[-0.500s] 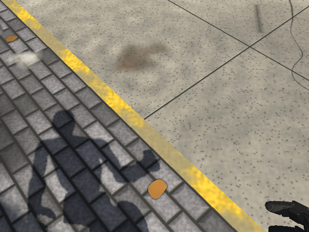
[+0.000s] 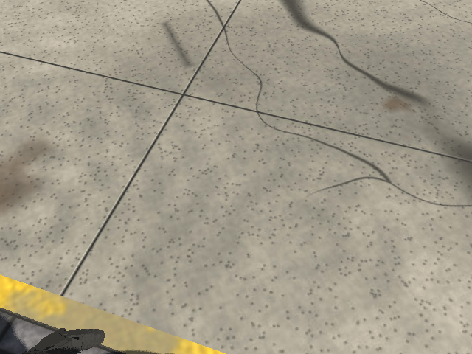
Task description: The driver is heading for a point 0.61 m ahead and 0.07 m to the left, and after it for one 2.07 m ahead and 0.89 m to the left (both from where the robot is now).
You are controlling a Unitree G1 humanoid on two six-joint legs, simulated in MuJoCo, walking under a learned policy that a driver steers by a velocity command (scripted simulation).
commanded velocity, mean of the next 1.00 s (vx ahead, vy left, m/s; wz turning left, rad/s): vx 0.50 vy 0.00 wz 0.15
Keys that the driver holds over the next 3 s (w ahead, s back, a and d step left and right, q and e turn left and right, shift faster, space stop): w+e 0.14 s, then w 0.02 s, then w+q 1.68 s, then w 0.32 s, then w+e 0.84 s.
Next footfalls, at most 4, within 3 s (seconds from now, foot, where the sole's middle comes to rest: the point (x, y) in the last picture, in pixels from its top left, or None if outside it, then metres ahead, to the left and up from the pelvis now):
0.08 right None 0.22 -0.12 -0.77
0.62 left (200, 322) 0.54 0.08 -0.77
1.08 right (246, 225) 0.85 -0.09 -0.77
1.60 left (133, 202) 0.98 0.28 -0.77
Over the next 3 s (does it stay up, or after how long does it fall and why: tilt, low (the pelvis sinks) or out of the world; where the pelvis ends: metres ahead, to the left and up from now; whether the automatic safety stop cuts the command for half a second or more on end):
stays up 1.47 0.61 0.00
